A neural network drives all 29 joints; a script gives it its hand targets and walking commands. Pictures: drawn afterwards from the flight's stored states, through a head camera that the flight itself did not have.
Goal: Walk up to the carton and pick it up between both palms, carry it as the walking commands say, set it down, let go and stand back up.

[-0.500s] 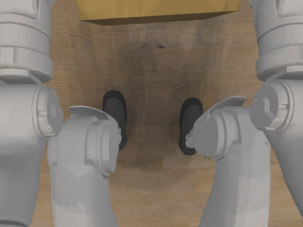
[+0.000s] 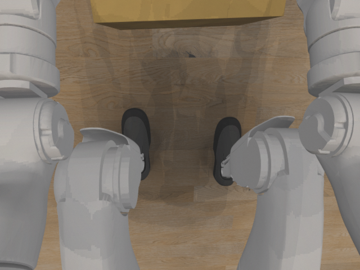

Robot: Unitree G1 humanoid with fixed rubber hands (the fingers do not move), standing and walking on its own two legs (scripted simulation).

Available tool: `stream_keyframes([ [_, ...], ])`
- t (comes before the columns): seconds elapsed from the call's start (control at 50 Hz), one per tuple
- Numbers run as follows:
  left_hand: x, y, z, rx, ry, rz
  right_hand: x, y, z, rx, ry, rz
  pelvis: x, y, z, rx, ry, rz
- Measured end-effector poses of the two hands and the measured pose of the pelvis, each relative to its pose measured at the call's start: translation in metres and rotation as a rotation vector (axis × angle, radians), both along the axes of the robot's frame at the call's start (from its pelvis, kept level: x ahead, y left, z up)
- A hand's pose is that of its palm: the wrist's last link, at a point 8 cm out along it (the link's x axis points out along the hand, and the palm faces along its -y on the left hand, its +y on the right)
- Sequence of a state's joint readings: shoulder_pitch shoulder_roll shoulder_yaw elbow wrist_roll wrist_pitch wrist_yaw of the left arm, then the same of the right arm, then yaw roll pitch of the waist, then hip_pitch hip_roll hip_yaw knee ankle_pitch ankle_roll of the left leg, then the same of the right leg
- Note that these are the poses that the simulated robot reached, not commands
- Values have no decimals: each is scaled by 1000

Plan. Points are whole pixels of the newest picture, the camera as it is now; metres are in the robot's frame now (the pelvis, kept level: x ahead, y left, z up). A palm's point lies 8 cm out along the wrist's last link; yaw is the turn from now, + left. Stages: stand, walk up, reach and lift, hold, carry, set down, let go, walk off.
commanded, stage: set down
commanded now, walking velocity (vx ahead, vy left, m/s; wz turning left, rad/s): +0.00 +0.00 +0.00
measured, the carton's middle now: out of the picture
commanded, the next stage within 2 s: none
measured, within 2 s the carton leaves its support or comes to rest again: neither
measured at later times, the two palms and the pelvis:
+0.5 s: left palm out of the picture +0.55 +0.20 -0.21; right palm out of the picture +0.55 -0.18 -0.20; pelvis +0.00 +0.00 +0.00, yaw +0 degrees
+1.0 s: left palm out of the picture +0.55 +0.24 -0.20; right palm out of the picture +0.55 -0.20 -0.19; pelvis +0.00 +0.00 +0.00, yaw +0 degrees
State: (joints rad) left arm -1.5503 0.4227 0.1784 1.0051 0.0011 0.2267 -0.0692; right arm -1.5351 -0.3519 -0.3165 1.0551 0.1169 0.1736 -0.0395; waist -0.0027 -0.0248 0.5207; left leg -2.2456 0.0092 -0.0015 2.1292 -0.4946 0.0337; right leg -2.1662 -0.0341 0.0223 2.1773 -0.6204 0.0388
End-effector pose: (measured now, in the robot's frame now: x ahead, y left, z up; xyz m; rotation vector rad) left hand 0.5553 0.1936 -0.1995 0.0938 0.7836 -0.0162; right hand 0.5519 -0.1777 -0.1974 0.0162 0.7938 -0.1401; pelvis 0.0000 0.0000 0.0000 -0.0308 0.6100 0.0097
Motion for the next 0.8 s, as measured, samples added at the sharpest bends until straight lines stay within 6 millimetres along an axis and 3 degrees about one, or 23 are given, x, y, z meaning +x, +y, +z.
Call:
stream_keyframes([
  [0.46, -5, 2, -8, 67, -18, 13, -1, -1, -2, -12, -29, -8, 0, 0, -1, 0, -2, -1],
  [0.8, -5, 35, -5, 138, -19, 84, -5, -10, -6, -39, -19, -50, 0, 3, -2, -8, -2, -1],
])
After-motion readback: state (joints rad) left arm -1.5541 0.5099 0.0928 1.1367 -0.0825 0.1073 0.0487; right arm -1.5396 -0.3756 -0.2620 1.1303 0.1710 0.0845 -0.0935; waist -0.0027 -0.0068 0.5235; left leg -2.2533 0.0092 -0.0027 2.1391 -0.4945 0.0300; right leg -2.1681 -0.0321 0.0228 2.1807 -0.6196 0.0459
